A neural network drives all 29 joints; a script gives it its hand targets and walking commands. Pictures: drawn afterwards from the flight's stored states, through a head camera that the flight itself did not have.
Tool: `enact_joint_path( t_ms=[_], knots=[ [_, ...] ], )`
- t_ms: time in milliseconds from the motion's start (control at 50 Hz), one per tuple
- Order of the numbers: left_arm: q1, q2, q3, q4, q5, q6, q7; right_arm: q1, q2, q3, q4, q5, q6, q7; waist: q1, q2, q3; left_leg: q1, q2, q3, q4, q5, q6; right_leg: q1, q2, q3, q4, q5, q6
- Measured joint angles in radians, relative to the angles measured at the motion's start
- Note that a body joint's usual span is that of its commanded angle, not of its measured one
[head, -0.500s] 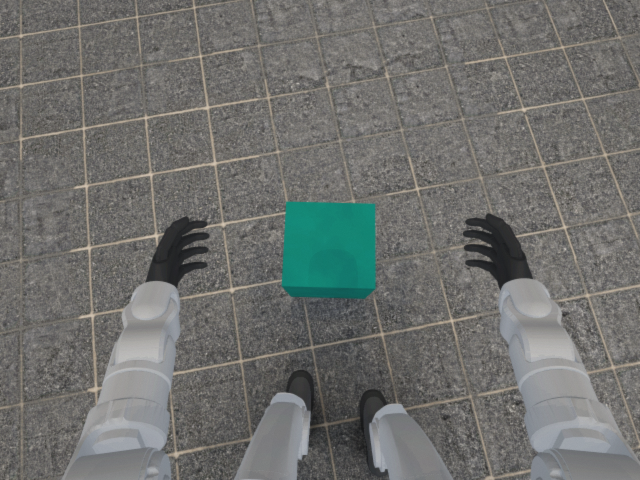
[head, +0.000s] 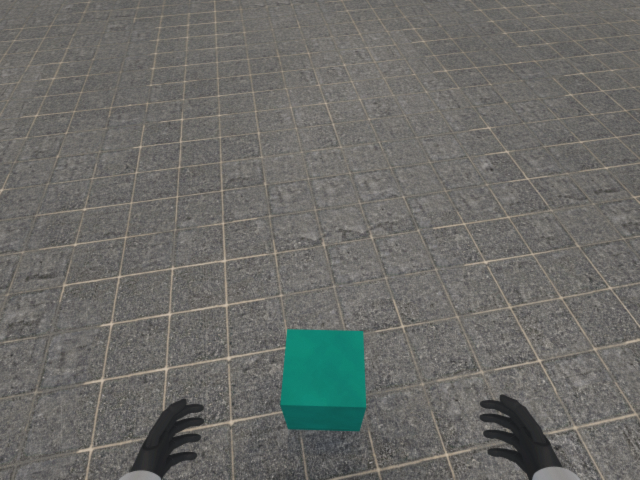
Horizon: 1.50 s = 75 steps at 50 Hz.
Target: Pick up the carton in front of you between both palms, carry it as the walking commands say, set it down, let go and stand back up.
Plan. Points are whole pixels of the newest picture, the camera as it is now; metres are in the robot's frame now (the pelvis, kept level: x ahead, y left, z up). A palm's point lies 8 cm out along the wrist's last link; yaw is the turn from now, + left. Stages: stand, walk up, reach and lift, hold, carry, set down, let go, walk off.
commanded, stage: let go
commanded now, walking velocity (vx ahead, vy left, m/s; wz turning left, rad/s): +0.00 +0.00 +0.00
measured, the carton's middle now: (324, 381) +0.45 +0.03 -0.65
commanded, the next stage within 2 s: stand in 0.36 s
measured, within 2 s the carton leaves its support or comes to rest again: neither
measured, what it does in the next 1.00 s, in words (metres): stands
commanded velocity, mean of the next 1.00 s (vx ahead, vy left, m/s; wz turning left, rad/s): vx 0.00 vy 0.00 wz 0.00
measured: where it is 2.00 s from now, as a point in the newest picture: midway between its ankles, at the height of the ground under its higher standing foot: outside the picture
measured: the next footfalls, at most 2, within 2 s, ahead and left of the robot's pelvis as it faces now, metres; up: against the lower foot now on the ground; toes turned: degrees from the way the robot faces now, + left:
none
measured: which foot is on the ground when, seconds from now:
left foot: down 0.00-1.00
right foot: down 0.00-1.00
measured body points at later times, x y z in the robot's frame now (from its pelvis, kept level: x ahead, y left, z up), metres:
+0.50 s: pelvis +0.01 +0.01 +0.00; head +0.02 +0.02 +0.45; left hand +0.18 +0.28 -0.09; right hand +0.17 -0.26 -0.09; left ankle +0.01 +0.11 -0.74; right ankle -0.04 -0.10 -0.74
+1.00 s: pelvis +0.03 +0.01 +0.00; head +0.03 +0.02 +0.45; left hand +0.17 +0.30 -0.11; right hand +0.16 -0.29 -0.10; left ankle +0.01 +0.11 -0.74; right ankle -0.04 -0.10 -0.74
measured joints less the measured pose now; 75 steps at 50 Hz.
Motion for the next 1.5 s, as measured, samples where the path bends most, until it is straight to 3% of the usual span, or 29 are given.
enact_joint_path(
  t_ms=[180,360,460,620,1500],
  knots=[
    [-0.011,0.005,-0.010,-0.021,0.008,0.075,-0.006,-0.014,0.000,0.005,-0.008,-0.011,0.068,0.010,0.003,-0.003,0.047,0.097,-0.006,0.002,0.009,-0.021,0.005,0.101,-0.006,0.002,0.002,-0.018,0.003],
    [-0.010,0.001,-0.012,-0.017,0.003,0.084,0.001,-0.018,0.008,0.001,-0.017,-0.026,0.085,0.010,0.000,0.009,0.059,0.125,-0.008,0.011,0.010,-0.033,0.013,0.132,-0.009,0.011,-0.009,-0.021,0.012],
    [-0.025,0.054,-0.020,0.096,0.031,0.027,0.058,-0.041,-0.043,0.011,0.140,-0.041,0.022,-0.052,0.003,0.010,-0.023,0.037,0.000,0.010,0.064,-0.060,0.012,0.056,0.001,0.009,0.020,-0.034,0.014],
    [-0.020,0.121,-0.004,0.203,0.038,-0.023,0.078,-0.053,-0.114,-0.008,0.270,-0.046,-0.034,-0.072,0.001,0.001,-0.061,0.003,0.003,0.011,0.086,-0.083,0.014,0.028,0.004,0.010,0.028,-0.049,0.013],
    [-0.070,0.147,-0.033,0.481,0.024,-0.064,0.086,-0.100,-0.153,0.025,0.524,-0.032,-0.064,-0.083,-0.004,0.015,-0.048,0.086,0.011,0.011,-0.033,-0.007,0.012,0.111,0.006,0.015,-0.097,0.033,0.010]
  ],
)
